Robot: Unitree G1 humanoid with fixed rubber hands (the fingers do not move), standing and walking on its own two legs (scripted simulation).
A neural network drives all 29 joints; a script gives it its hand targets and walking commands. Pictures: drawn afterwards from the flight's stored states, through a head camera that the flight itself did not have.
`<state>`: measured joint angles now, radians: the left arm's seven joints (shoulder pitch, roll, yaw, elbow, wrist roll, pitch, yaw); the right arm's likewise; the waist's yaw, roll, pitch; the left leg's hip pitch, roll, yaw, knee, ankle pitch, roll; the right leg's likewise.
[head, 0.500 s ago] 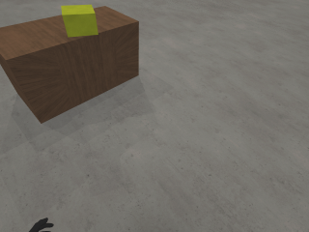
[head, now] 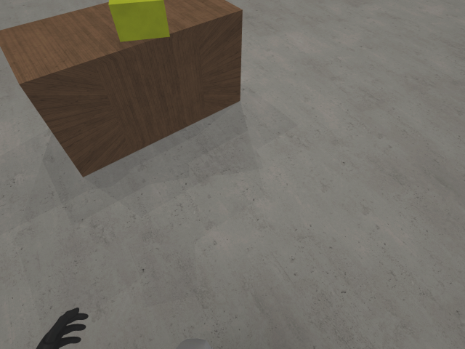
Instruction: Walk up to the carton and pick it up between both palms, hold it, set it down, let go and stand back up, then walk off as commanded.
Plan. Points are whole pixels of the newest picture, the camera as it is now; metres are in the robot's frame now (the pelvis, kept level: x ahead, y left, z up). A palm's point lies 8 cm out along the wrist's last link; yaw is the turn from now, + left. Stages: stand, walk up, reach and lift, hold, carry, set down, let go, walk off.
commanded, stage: walk up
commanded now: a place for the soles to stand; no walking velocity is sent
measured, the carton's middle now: (140, 11) +1.48 +0.42 -0.10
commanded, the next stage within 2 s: none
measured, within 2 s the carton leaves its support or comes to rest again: neither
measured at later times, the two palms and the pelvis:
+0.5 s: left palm (59, 296) +0.24 +0.36 -0.12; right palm (381, 248) +0.30 -0.28 -0.07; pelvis +0.18 +0.03 -0.01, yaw +11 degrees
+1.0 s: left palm (81, 242) +0.34 +0.34 -0.10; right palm (352, 182) +0.48 -0.28 -0.09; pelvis +0.33 +0.01 +0.00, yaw +16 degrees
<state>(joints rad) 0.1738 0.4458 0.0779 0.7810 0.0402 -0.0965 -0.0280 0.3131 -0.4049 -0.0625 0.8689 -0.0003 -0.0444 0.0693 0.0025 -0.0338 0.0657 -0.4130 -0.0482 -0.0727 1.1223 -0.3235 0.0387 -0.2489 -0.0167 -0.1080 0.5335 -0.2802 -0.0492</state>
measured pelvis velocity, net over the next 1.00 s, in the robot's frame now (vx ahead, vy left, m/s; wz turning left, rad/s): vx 0.33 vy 0.01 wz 0.28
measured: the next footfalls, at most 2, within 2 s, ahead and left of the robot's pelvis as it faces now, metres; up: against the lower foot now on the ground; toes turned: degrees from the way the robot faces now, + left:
left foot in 0.26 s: +0.27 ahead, +0.14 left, +0.00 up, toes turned +9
right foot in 0.70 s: +0.35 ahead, -0.08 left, +0.00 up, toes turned +8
